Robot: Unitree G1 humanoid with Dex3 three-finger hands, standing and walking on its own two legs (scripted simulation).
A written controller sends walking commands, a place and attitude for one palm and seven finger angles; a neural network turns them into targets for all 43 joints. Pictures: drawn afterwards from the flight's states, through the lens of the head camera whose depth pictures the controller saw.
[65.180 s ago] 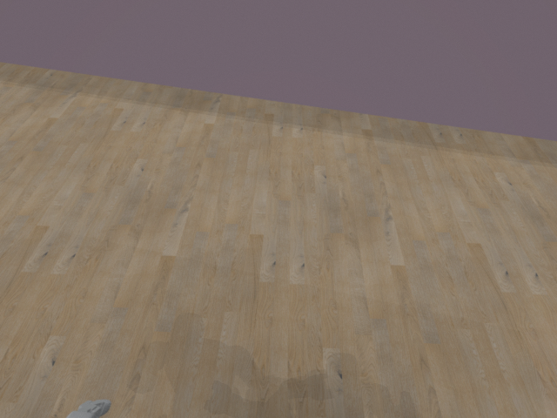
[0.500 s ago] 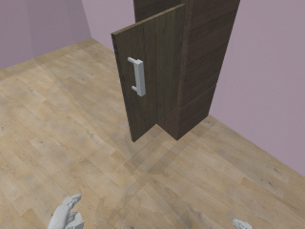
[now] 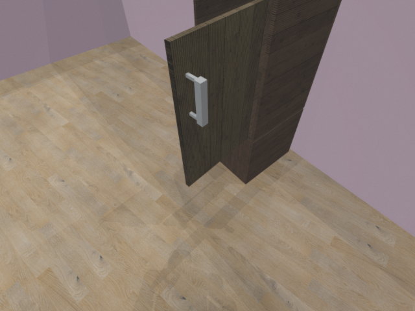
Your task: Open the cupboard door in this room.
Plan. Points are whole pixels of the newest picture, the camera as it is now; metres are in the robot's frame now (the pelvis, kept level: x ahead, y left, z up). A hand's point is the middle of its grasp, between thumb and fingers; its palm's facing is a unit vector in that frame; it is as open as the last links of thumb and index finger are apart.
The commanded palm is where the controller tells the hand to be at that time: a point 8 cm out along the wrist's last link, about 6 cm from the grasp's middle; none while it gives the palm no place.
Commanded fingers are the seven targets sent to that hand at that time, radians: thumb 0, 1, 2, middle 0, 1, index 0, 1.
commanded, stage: let the arm hang, fingers relaxed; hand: left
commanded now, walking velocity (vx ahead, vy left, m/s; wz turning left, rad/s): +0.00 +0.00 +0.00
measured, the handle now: (196, 100) +0.63 +0.07 +0.04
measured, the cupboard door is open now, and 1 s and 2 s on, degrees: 95 95 95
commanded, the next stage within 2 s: look to check the result in 0.40 s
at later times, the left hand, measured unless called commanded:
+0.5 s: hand out of the picture +0.06 +0.17 -0.17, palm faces +0.00 -0.97 -0.24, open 7.3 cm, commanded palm none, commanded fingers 0.00 0.90 0.90 -0.20 -0.30 -0.20 -0.30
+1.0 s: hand out of the picture +0.05 +0.17 -0.17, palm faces +0.00 -0.97 -0.26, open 7.3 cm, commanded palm none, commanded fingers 0.00 0.90 0.90 -0.20 -0.30 -0.20 -0.30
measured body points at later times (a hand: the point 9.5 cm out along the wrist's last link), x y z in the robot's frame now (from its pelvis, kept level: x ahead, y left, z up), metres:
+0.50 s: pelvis +0.02 -0.02 +0.00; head +0.03 -0.03 +0.45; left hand +0.06 +0.23 -0.15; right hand +0.03 -0.25 -0.16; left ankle +0.04 +0.10 -0.74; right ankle +0.01 -0.12 -0.74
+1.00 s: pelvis +0.03 -0.03 +0.00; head +0.05 -0.04 +0.45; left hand +0.05 +0.23 -0.15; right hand +0.06 -0.27 -0.16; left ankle +0.04 +0.10 -0.74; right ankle +0.01 -0.12 -0.74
